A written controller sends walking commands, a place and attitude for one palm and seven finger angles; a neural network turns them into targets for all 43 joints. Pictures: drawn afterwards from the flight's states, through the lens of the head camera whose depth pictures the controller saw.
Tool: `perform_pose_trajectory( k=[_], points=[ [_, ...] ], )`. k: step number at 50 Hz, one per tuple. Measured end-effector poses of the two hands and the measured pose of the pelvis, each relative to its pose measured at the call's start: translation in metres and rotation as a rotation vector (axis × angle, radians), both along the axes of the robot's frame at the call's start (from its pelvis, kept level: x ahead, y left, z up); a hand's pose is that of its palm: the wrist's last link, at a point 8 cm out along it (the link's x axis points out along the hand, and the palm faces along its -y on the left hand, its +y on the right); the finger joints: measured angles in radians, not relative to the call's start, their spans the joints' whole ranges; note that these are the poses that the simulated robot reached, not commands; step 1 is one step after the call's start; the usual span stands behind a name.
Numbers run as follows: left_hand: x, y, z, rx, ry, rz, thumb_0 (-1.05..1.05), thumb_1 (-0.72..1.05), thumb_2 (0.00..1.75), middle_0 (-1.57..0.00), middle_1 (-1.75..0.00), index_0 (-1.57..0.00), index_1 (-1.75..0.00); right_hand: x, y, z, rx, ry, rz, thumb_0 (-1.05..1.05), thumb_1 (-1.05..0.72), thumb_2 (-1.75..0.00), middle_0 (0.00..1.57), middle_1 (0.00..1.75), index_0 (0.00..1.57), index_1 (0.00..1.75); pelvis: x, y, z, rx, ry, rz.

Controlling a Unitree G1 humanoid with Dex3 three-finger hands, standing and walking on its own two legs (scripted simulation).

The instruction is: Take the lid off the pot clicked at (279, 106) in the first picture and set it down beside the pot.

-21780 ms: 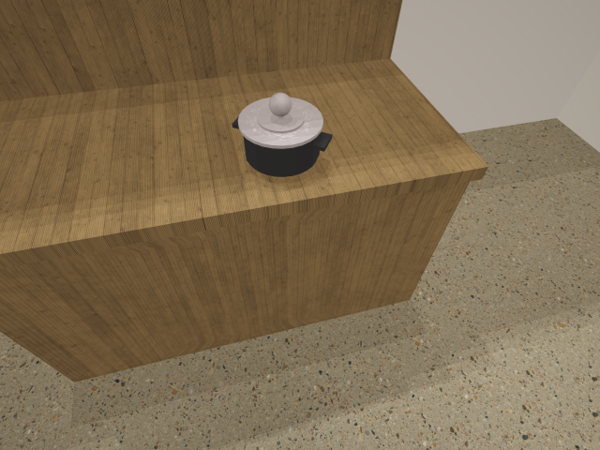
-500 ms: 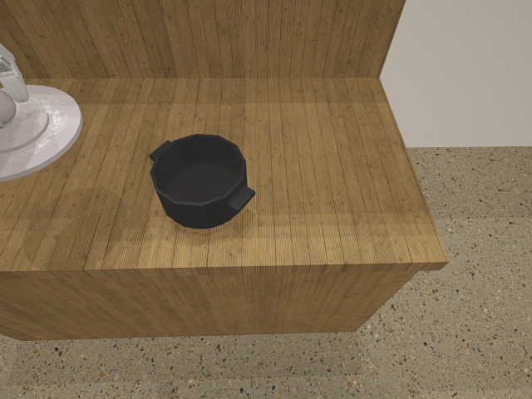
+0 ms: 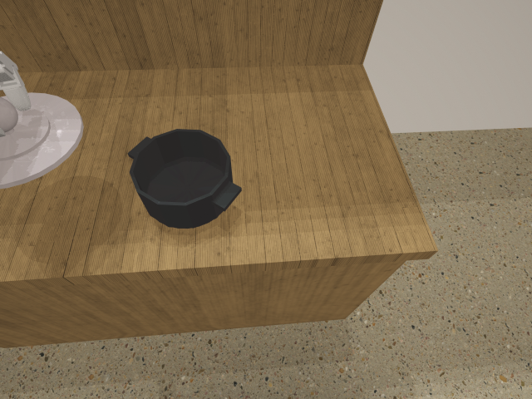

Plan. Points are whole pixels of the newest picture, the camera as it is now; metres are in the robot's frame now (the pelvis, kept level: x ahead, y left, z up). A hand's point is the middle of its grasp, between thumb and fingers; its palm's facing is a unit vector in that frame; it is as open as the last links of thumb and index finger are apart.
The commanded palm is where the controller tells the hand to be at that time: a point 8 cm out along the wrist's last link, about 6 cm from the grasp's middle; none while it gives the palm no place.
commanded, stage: lower the lid onto the table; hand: left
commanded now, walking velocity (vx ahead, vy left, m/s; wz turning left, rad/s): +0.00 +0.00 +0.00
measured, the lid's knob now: out of the picture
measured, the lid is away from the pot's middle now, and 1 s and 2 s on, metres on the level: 0.22 0.23 0.23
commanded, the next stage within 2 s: none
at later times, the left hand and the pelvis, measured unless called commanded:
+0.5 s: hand out of the picture +0.46 +0.35 +0.14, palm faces -0.42 -0.13 -0.90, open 7.8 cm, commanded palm +0.49 +0.36 +0.21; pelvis +0.01 +0.00 +0.00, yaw +0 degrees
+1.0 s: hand (4, 150) +0.45 +0.35 +0.11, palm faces -0.46 -0.10 -0.88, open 7.8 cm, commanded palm +0.50 +0.36 +0.18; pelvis +0.00 +0.00 -0.01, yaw -1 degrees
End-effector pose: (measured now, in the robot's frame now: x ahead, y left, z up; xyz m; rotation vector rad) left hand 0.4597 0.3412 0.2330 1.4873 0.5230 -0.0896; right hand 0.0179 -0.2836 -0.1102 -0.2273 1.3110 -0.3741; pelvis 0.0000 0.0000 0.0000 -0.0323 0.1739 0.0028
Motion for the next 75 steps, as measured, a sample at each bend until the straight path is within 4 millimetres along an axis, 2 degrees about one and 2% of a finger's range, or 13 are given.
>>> perform_pose_trajectory(
  k=[4,11,27,52,75],
  points=[
    [0.002,0.003,-0.002,-0.023,-0.012,0.006,0.01,0.14,0.84,-0.66,-0.95,-0.68,-0.97,-0.002,-0.001,-0.001,0.005,0.016,-0.010,0.00,-0.91,-0.90,0.20,0.30,0.20,0.30,0.003,0.000,0.000,0.000,0.008,-0.001],
    [0.003,0.009,-0.019,-0.014,0.042,0.037,0.01,0.14,0.84,-0.66,-0.95,-0.68,-0.97,0.003,-0.002,-0.002,0.007,0.026,-0.013,0.00,-0.91,-0.90,0.20,0.30,0.20,0.30,0.004,-0.002,-0.002,-0.002,0.021,-0.003],
    [0.003,0.009,-0.039,-0.021,0.057,0.005,0.01,0.15,0.84,-0.66,-0.95,-0.68,-0.97,0.011,-0.005,-0.002,-0.012,0.015,-0.004,0.00,-0.90,-0.90,0.20,0.30,0.20,0.30,0.004,-0.002,-0.004,-0.008,0.036,0.000],
    [0.000,0.010,-0.068,-0.022,0.085,-0.042,0.01,0.15,0.84,-0.66,-0.95,-0.68,-0.97,-0.029,0.002,-0.002,-0.041,0.083,-0.052,0.00,-0.90,-0.90,0.20,0.30,0.20,0.30,-0.003,0.005,-0.009,-0.014,0.057,-0.010],
    [0.002,0.011,-0.096,-0.022,0.119,-0.061,0.01,0.15,0.84,-0.65,-0.95,-0.68,-0.97,-0.040,0.008,-0.002,-0.055,0.093,-0.066,0.00,-0.90,-0.90,0.20,0.30,0.20,0.30,-0.006,0.011,-0.013,-0.016,0.078,-0.019]
  ],
)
